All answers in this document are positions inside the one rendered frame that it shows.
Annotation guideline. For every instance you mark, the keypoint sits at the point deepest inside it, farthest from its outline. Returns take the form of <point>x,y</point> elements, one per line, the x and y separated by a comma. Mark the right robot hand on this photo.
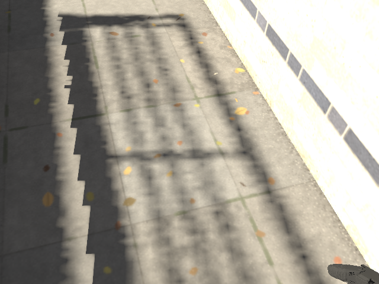
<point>353,274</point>

